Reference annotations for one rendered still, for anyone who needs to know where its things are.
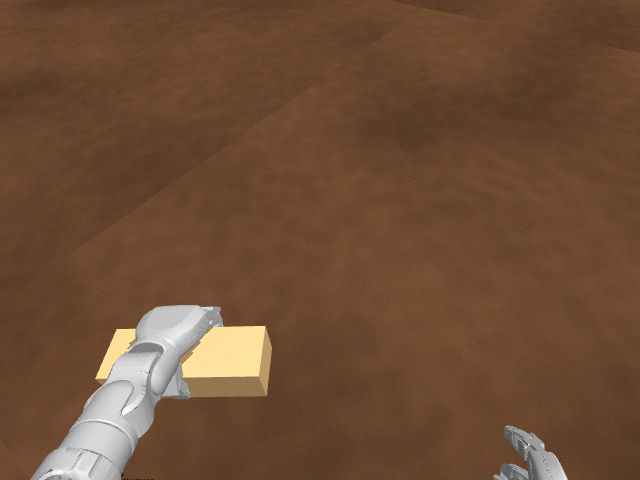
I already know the left robot arm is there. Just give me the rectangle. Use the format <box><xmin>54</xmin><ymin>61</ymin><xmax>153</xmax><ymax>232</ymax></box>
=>
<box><xmin>30</xmin><ymin>337</ymin><xmax>179</xmax><ymax>480</ymax></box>

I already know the right robot hand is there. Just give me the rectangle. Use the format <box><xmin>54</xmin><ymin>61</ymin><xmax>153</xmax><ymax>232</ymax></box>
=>
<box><xmin>493</xmin><ymin>425</ymin><xmax>568</xmax><ymax>480</ymax></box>

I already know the left robot hand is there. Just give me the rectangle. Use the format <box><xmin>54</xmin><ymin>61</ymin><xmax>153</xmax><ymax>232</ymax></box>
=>
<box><xmin>135</xmin><ymin>305</ymin><xmax>223</xmax><ymax>399</ymax></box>

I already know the carton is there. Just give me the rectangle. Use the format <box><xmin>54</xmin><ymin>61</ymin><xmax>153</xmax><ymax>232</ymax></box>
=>
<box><xmin>95</xmin><ymin>326</ymin><xmax>272</xmax><ymax>398</ymax></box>

